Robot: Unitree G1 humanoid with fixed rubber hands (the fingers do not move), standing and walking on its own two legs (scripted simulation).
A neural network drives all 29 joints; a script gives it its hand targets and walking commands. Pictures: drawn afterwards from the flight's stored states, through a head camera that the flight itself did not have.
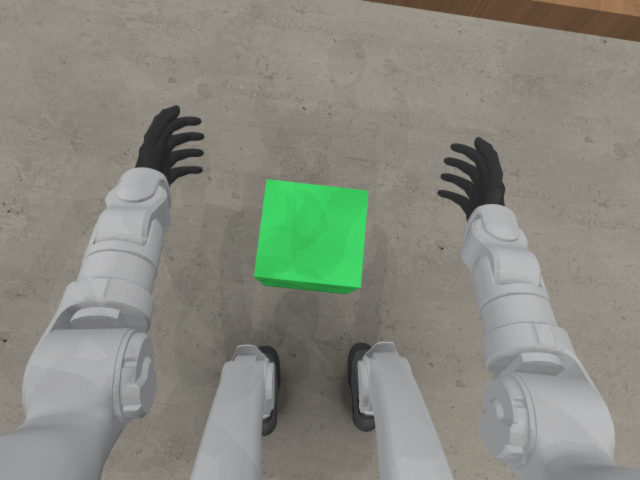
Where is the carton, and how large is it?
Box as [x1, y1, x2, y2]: [254, 179, 367, 293]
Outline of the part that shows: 267,179 254,276 265,285 338,293 347,293 360,287 367,191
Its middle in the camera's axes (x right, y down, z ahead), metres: -0.02 +0.00 +0.90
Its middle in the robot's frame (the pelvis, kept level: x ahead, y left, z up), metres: +0.46 -0.01 -0.52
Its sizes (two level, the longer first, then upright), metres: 0.210 0.200 0.250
